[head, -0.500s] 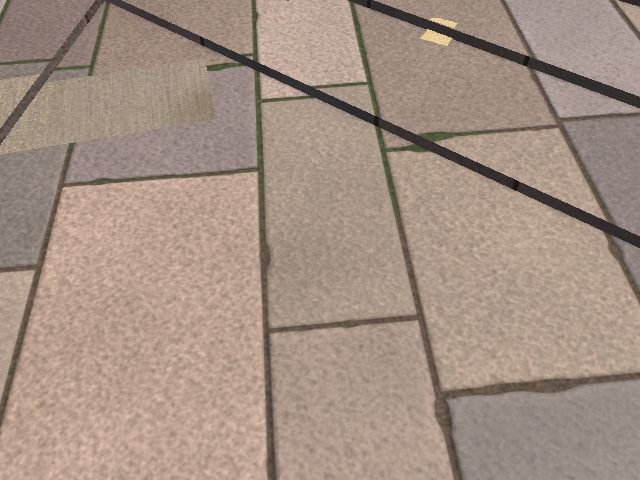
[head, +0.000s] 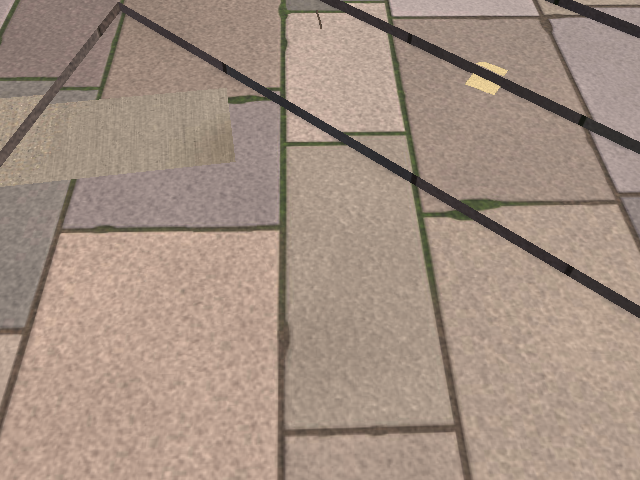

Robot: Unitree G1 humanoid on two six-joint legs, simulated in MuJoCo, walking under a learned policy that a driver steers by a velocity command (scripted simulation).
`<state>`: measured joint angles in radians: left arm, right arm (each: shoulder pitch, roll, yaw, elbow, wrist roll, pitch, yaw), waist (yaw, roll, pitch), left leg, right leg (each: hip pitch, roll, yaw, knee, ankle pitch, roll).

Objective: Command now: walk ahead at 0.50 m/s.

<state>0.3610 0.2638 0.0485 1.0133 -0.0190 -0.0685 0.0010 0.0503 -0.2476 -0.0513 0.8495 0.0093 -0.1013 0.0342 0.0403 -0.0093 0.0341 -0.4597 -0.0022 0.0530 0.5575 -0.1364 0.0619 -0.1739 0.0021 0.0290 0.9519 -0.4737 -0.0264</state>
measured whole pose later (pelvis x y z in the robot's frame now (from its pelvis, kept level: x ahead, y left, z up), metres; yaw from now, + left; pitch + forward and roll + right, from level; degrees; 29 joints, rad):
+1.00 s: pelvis +0.54 -0.04 +0.01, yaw +0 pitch +2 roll -2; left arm 0.39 0.25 0.06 1.02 -0.02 -0.06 0.01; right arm 0.00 -0.24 -0.05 0.85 0.02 -0.08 0.04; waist 0.08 0.03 0.01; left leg -0.56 0.06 0.02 0.51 -0.01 0.05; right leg 0.09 0.03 -0.05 0.23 -0.36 -0.01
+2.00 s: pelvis +1.09 -0.05 +0.02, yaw -3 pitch +2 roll -1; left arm 0.38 0.23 0.06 1.00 -0.01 -0.07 0.01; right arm 0.00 -0.25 -0.06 0.87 0.01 -0.08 0.01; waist 0.09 0.04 0.01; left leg -0.62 0.09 -0.04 0.56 0.05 -0.02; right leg -0.01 0.04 0.00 0.24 -0.26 -0.04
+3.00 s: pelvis +1.59 -0.20 +0.06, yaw -36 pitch +3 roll +1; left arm 0.36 0.26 0.07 0.75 -0.02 -0.05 0.01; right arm 0.00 -0.27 -0.05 0.75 0.00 -0.09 0.01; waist 0.07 0.04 0.00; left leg -0.65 0.06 -0.06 0.62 0.01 -0.05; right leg -0.11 0.08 0.11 0.34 -0.27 -0.08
